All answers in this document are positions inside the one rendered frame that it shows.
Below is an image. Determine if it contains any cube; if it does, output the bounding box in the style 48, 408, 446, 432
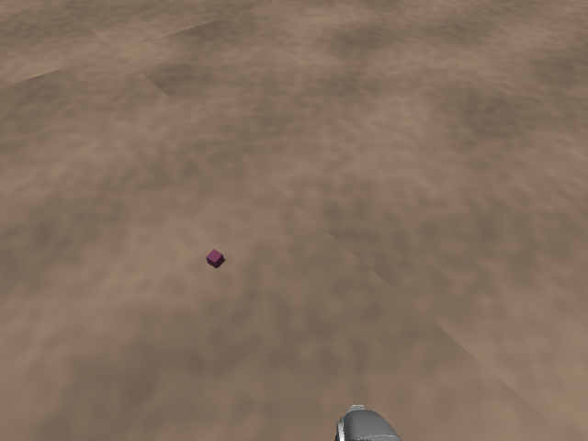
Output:
206, 249, 224, 268

